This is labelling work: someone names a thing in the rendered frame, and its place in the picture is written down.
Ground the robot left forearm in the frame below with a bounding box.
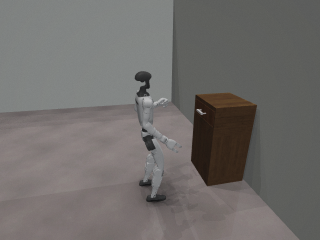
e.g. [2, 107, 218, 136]
[153, 101, 159, 108]

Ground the robot left hand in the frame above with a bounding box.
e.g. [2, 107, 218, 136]
[157, 98, 169, 108]

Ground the drawer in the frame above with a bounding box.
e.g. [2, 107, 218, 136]
[195, 99, 215, 127]

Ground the humanoid robot torso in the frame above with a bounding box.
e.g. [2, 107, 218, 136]
[135, 94, 154, 142]

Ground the robot right forearm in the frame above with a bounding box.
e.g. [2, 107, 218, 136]
[145, 123, 168, 144]

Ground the robot left upper arm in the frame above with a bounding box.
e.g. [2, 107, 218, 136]
[134, 90, 139, 112]

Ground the robot right upper arm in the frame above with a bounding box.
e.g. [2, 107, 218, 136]
[142, 97, 153, 130]

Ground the robot right hand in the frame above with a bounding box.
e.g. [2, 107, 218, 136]
[165, 139, 182, 153]

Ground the robot right shin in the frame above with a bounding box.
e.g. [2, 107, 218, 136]
[151, 169, 164, 198]

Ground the cabinet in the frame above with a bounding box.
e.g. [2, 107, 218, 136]
[191, 92, 257, 186]

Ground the handle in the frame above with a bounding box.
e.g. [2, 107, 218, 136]
[196, 109, 206, 115]

